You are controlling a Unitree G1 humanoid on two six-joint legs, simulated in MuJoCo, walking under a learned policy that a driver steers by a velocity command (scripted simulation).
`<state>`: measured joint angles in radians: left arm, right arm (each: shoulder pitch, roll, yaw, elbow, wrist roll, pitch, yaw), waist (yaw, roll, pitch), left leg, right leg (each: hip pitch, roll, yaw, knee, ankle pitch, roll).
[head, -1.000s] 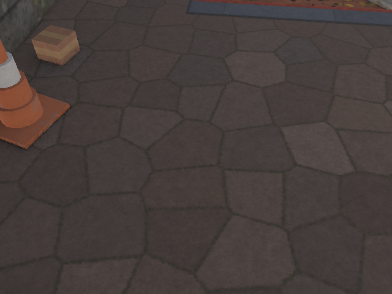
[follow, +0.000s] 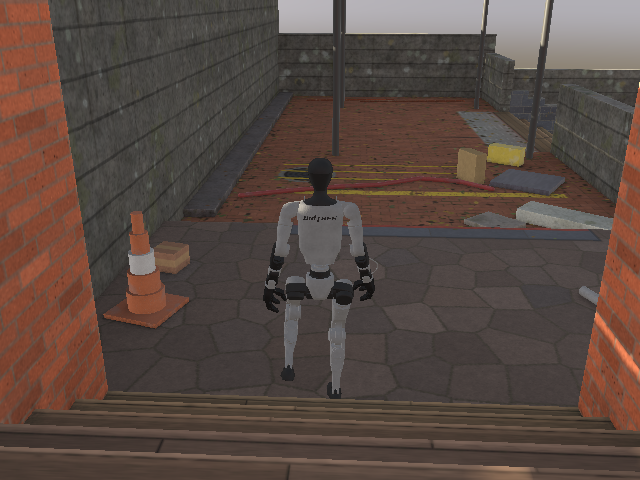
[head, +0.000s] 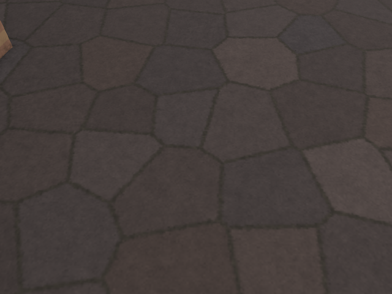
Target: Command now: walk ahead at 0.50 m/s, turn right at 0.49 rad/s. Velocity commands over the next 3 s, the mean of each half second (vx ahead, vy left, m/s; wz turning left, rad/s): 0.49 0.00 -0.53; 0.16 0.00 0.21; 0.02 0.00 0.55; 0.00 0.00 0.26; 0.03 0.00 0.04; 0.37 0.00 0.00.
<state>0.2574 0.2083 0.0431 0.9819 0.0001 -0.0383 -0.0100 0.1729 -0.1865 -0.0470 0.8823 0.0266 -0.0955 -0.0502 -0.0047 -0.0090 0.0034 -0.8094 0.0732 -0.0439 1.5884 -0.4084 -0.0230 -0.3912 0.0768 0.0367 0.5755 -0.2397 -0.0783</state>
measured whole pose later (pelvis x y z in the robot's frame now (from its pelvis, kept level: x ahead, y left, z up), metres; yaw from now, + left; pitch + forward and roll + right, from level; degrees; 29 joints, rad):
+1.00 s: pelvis +0.37 -0.03 +0.01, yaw -6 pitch +3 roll -1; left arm 0.08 0.24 0.08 0.85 0.00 0.00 0.04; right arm 0.15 -0.27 -0.09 0.81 0.02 0.04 -0.02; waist 0.00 0.01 0.02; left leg -0.52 0.06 0.03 0.83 -0.31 -0.02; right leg -0.34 -0.08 -0.16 0.43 -0.13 0.00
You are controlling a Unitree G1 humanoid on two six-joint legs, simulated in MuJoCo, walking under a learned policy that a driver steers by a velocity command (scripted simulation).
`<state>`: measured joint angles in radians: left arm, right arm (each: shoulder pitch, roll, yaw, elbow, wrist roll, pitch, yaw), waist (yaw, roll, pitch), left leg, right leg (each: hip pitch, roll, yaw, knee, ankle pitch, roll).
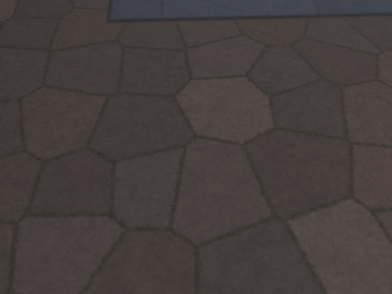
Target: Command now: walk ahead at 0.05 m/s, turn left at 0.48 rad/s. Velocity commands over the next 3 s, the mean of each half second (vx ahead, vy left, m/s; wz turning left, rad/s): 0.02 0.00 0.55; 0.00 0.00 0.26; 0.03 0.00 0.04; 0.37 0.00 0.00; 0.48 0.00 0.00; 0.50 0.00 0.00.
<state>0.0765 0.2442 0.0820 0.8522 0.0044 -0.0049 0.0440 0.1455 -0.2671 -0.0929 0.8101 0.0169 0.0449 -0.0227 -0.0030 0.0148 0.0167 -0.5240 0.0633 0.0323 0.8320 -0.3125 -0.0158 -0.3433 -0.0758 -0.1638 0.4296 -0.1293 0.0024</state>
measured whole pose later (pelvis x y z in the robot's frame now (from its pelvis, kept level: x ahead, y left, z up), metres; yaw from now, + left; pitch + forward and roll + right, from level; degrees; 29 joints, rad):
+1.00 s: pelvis +0.02 +0.02 +0.00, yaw +24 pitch +0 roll +0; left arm 0.14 0.25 0.03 0.88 0.01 -0.02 -0.01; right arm 0.17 -0.26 -0.05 0.71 -0.01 0.04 -0.02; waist 0.02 -0.01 0.05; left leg -0.21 -0.01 -0.06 0.48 -0.28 -0.01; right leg -0.23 -0.02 0.03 0.50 -0.27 0.03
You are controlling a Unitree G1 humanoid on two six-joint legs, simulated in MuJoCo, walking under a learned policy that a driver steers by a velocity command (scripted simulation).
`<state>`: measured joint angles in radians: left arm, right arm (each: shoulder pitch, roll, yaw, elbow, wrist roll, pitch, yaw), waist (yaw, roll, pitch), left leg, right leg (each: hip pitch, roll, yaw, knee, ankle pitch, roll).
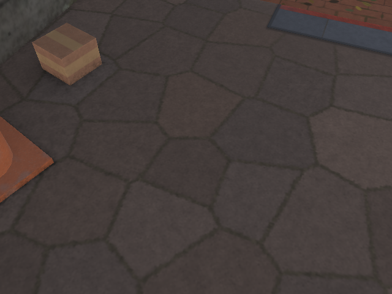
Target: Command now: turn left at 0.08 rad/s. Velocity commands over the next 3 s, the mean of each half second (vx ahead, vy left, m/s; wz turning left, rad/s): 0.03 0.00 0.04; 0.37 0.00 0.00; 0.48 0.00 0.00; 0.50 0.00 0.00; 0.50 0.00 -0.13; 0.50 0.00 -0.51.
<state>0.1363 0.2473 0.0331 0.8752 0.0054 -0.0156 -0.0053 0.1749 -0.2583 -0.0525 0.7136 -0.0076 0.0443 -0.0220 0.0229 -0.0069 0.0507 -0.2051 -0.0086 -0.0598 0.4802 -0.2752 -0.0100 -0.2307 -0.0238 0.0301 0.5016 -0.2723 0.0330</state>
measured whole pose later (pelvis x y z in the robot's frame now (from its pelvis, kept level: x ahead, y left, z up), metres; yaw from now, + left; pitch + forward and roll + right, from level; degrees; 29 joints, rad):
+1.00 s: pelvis +0.19 +0.00 -0.01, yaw -1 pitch +2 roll +0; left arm 0.48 0.24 0.03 1.03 -0.02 -0.07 0.01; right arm -0.05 -0.24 -0.03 0.71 0.03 -0.09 0.05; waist 0.12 0.02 0.04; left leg -0.57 0.03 0.03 0.53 -0.02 0.04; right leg 0.17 -0.01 0.00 0.18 -0.38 -0.01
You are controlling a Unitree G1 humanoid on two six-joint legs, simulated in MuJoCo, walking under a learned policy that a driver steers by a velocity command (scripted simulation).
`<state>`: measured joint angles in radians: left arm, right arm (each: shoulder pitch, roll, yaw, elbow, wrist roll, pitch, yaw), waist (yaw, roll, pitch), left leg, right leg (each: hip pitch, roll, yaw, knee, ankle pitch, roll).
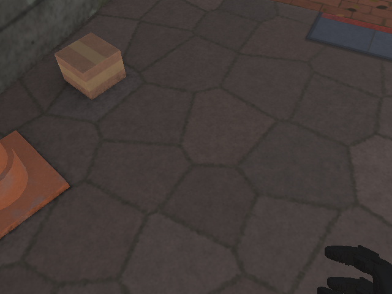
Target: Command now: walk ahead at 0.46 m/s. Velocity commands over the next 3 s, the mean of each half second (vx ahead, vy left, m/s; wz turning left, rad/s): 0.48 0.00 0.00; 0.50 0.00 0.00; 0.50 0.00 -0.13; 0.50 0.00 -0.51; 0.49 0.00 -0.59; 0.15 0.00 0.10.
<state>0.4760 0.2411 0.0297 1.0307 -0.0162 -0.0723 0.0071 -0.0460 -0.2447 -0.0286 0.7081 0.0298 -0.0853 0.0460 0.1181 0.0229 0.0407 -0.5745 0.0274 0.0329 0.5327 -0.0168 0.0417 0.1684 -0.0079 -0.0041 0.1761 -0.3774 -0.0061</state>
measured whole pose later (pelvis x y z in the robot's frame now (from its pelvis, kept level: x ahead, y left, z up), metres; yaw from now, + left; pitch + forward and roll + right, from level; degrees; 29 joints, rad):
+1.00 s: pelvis +0.56 -0.03 +0.02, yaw +0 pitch +2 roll -2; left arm 0.36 0.26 0.05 0.91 -0.01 -0.08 -0.01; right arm 0.06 -0.27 -0.04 0.83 0.01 -0.07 0.01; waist 0.07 0.05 0.01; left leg -0.66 0.11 -0.03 0.62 0.07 0.00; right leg 0.01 0.07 -0.05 0.18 -0.22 -0.06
